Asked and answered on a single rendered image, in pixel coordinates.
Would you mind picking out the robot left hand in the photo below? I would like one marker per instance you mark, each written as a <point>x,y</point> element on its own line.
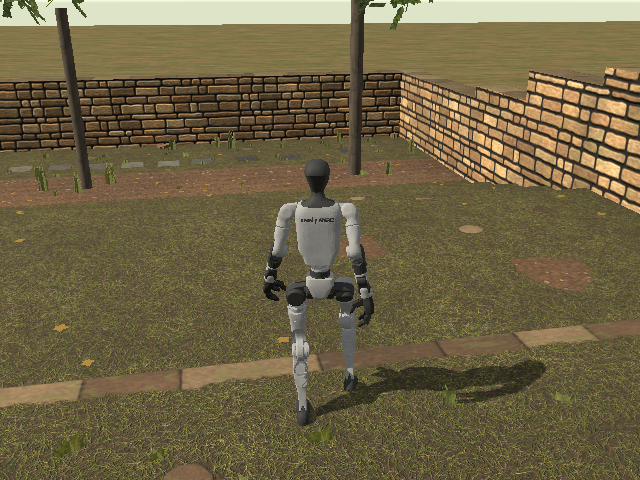
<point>274,286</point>

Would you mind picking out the right robot forearm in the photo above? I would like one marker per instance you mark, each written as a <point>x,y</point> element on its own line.
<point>361,275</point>

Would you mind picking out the robot right upper arm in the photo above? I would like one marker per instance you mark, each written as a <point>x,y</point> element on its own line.
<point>350,212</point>

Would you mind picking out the robot left upper arm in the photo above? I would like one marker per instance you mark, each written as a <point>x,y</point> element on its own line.
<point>286,213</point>

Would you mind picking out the robot left thigh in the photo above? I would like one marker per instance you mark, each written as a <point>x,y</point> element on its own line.
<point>296,304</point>

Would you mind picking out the left robot forearm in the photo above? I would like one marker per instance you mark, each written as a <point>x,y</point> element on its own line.
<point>273,266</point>

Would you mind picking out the robot right hand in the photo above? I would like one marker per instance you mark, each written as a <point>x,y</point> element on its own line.
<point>369,310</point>

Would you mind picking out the right robot foot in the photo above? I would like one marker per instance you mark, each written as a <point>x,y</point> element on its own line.
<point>350,384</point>

